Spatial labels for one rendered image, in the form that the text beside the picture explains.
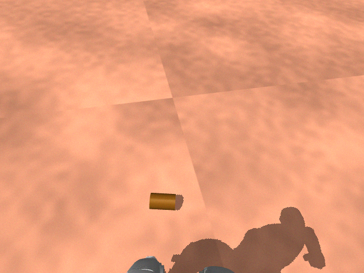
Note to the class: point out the can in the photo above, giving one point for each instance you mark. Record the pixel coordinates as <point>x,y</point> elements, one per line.
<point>163,201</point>

